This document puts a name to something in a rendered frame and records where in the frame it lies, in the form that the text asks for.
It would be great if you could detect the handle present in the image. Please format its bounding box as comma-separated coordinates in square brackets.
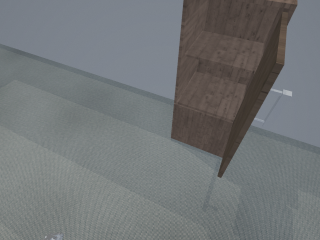
[253, 88, 292, 129]

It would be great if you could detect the cupboard door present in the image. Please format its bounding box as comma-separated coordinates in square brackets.
[217, 12, 288, 178]

